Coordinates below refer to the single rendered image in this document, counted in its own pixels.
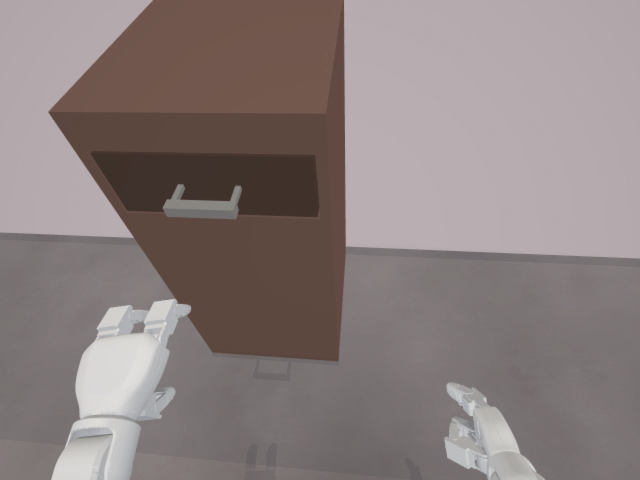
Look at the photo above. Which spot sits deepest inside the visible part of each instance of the right robot hand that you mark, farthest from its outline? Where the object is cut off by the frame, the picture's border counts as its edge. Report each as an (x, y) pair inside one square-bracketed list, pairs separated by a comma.
[(471, 445)]

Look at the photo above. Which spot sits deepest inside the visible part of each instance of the robot left forearm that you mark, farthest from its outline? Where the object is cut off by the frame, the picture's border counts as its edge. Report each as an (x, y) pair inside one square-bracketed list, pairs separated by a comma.
[(99, 447)]

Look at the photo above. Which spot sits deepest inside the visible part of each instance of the robot right forearm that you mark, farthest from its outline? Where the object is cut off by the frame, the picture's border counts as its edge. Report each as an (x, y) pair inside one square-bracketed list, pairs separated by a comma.
[(509, 465)]

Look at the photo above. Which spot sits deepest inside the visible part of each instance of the handle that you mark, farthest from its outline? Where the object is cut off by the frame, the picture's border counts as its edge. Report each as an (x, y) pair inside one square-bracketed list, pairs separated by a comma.
[(175, 207)]

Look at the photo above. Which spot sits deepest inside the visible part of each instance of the drawer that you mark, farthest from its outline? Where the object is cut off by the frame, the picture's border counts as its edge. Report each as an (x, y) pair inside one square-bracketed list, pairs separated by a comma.
[(272, 184)]

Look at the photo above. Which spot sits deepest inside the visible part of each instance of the cabinet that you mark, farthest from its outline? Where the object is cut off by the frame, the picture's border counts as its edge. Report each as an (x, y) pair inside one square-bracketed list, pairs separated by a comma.
[(242, 77)]

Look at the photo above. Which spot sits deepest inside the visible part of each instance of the left robot hand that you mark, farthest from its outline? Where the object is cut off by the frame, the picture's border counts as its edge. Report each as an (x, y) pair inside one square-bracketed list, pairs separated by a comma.
[(119, 372)]

